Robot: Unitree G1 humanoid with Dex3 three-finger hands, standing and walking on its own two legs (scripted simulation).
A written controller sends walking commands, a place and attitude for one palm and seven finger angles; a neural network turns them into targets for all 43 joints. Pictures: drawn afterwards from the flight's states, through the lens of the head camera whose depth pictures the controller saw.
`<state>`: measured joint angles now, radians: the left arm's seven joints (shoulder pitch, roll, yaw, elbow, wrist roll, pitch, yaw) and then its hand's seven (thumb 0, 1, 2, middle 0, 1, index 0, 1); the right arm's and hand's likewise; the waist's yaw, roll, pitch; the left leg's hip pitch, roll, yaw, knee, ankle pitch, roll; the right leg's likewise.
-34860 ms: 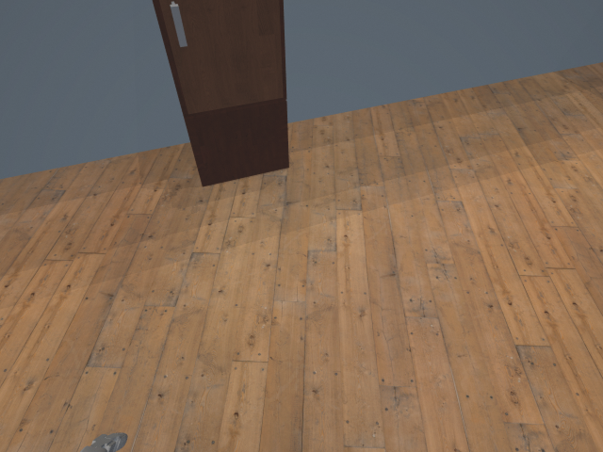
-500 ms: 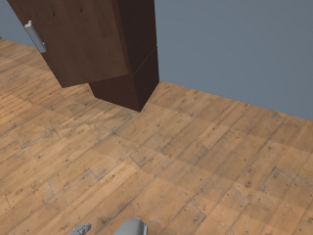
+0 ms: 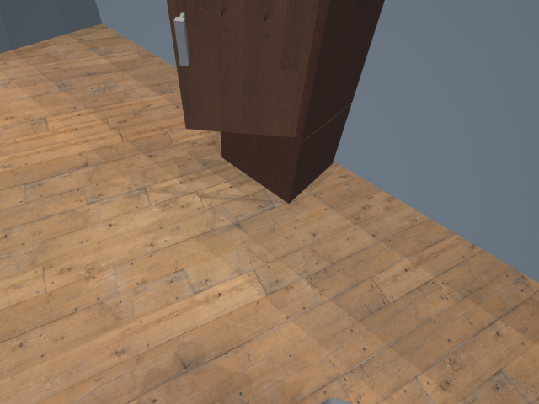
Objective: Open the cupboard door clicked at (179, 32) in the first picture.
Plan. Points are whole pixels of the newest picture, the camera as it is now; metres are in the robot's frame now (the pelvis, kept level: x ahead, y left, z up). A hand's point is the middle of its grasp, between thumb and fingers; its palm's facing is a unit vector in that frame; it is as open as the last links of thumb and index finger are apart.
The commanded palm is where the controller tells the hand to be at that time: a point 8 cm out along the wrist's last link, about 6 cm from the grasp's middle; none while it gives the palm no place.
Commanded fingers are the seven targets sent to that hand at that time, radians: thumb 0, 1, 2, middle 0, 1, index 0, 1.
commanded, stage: take the last steps up to it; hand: left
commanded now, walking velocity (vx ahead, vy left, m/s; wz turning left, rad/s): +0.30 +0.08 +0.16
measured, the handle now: (183, 39) +1.03 +0.36 +0.01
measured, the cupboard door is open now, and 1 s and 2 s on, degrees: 39 39 39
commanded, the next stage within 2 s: come to a stop and stand still in 1.40 s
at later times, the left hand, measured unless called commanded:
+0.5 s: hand out of the picture +0.12 +0.15 -0.15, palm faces +0.13 -0.96 -0.23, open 7.2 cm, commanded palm none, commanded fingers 0.00 0.90 0.90 -0.20 -0.30 -0.20 -0.30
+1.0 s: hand (142, 337) +0.24 +0.25 -0.18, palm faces +0.17 -0.97 -0.16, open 7.4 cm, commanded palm none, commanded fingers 0.00 0.90 0.90 -0.20 -0.30 -0.20 -0.30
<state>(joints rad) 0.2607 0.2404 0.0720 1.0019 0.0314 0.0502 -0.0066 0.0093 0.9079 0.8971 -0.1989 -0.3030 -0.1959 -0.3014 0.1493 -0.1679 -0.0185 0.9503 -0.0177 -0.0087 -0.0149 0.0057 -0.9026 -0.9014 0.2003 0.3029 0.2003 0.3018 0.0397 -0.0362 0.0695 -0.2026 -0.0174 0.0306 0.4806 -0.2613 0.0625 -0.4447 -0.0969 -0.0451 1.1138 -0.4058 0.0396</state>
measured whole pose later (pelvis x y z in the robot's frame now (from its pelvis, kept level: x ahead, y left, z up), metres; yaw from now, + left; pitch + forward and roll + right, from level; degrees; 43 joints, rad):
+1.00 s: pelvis +0.26 +0.08 +0.00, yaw +4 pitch -1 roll +0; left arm 0.29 0.16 0.07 1.09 0.03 -0.01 0.00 0.01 0.91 0.90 -0.20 -0.30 -0.20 -0.30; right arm 0.19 -0.15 -0.05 1.00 -0.01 -0.09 -0.04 -0.02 -0.95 -0.90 0.20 0.30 0.20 0.30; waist 0.03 -0.04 0.07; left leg -0.21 0.00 0.19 0.44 -0.21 0.08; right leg -0.51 -0.11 -0.06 1.18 -0.29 0.00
